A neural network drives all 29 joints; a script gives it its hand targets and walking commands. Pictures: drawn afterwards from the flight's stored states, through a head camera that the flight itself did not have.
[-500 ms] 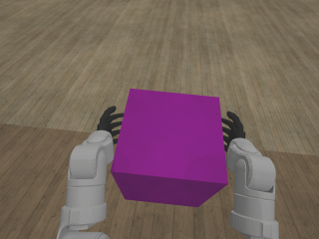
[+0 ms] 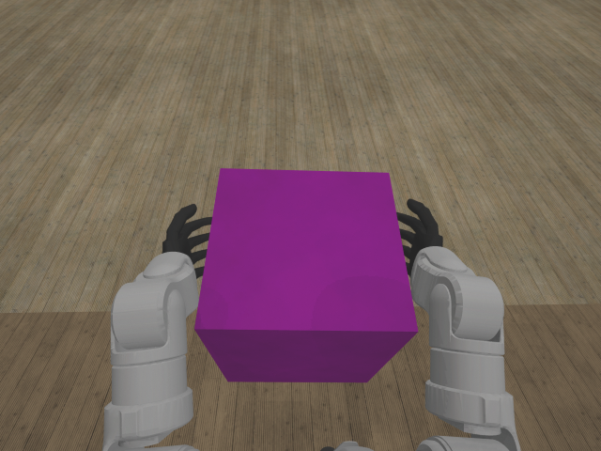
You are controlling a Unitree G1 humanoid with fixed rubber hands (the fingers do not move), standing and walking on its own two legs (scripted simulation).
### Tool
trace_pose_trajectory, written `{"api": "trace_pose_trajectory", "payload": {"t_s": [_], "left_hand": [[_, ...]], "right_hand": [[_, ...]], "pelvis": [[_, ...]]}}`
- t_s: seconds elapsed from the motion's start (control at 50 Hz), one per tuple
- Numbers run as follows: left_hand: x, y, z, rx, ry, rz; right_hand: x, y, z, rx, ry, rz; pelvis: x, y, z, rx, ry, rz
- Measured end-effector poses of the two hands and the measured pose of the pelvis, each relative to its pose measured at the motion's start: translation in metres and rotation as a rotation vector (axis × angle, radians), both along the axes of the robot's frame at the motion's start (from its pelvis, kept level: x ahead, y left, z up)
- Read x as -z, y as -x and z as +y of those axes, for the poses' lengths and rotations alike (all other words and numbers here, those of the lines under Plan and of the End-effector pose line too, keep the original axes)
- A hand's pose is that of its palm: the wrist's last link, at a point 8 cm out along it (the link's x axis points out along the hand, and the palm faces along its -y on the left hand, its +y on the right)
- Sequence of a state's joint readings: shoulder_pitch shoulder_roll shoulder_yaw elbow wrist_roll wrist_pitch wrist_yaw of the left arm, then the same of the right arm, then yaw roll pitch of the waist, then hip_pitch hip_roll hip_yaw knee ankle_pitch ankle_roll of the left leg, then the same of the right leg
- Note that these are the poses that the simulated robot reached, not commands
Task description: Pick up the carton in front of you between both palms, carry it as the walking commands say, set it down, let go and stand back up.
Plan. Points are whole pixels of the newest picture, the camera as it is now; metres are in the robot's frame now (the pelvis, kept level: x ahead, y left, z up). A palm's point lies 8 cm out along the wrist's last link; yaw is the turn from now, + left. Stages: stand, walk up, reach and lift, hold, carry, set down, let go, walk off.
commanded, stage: carry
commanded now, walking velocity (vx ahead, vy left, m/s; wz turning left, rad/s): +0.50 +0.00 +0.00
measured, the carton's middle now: (301, 286) +0.33 -0.01 +0.05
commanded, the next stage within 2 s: none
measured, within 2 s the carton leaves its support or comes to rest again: neither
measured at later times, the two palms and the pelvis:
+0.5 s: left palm (201, 170) +0.58 +0.15 +0.05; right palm (366, 166) +0.59 -0.15 +0.05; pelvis +0.26 -0.01 -0.05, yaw +0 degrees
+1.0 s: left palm (207, 142) +0.65 +0.14 +0.06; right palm (364, 139) +0.65 -0.16 +0.06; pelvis +0.32 +0.00 -0.06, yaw +0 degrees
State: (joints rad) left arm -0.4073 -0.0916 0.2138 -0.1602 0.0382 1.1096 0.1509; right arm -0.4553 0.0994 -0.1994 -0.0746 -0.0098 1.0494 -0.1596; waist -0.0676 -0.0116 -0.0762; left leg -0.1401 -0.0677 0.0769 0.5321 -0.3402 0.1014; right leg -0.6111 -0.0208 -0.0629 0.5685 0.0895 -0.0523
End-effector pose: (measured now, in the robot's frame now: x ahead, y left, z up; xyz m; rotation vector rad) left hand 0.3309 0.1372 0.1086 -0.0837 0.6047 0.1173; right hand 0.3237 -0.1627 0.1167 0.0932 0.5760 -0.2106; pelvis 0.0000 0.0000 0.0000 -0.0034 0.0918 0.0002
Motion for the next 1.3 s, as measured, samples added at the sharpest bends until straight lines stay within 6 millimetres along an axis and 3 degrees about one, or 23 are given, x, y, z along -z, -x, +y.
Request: {"api": "trace_pose_trajectory", "payload": {"t_s": [0.08, 0.12, 0.2, 0.26, 0.42, 0.54, 0.6, 0.74, 0.9, 0.98, 1.16, 1.3], "left_hand": [[0.019, -0.058, -0.013, -0.003, -0.02, -0.007], [0.035, -0.08, -0.015, -0.016, -0.042, 0.015], [0.068, -0.103, -0.009, -0.057, -0.037, 0.122], [0.079, -0.122, -0.003, -0.09, -0.025, 0.15], [0.066, -0.204, 0.007, -0.091, -0.005, 0.055], [0.061, -0.272, 0.016, -0.039, -0.006, -0.035], [0.066, -0.298, 0.018, -0.006, -0.022, -0.018], [0.077, -0.316, 0.012, 0.011, -0.003, 0.073], [0.054, -0.324, 0.008, -0.002, -0.018, 0.014], [0.047, -0.317, 0.008, -0.016, -0.029, 0.014], [0.049, -0.292, 0.002, -0.024, -0.039, 0.058], [0.046, -0.29, -0.006, -0.006, -0.038, 0.055]], "right_hand": [[0.024, -0.06, -0.013, -0.019, 0.007, -0.006], [0.043, -0.088, -0.015, -0.039, -0.003, 0.016], [0.074, -0.124, -0.009, -0.071, -0.015, 0.122], [0.086, -0.151, -0.003, -0.081, -0.032, 0.15], [0.077, -0.224, 0.007, -0.068, -0.029, 0.054], [0.066, -0.281, 0.016, -0.044, 0.011, -0.034], [0.07, -0.3, 0.018, -0.039, 0.038, -0.016], [0.082, -0.308, 0.012, 0.011, 0.007, 0.073], [0.057, -0.326, 0.008, -0.012, 0.006, 0.015], [0.051, -0.325, 0.007, -0.034, 0.006, 0.015], [0.056, -0.302, 0.002, -0.046, 0.004, 0.058], [0.051, -0.295, -0.007, -0.031, 0.011, 0.056]], "pelvis": [[0.032, -0.063, -0.013, -0.015, -0.031, -0.022], [0.043, -0.084, -0.015, -0.001, -0.006, -0.018], [0.044, -0.12, -0.024, -0.007, -0.015, -0.02], [0.04, -0.144, -0.028, -0.009, -0.022, -0.021], [0.038, -0.213, -0.02, -0.007, -0.017, -0.012], [0.065, -0.279, -0.003, 0.003, 0.02, -0.037], [0.071, -0.294, 0.003, 0.004, 0.0, -0.037], [0.064, -0.316, 0.013, 0.009, 0.032, -0.027], [0.059, -0.324, 0.007, 0.008, 0.027, -0.026], [0.058, -0.325, 0.002, 0.007, 0.021, -0.031], [0.059, -0.313, -0.009, 0.004, 0.022, -0.063], [0.059, -0.306, -0.012, 0.004, 0.025, -0.059]]}}
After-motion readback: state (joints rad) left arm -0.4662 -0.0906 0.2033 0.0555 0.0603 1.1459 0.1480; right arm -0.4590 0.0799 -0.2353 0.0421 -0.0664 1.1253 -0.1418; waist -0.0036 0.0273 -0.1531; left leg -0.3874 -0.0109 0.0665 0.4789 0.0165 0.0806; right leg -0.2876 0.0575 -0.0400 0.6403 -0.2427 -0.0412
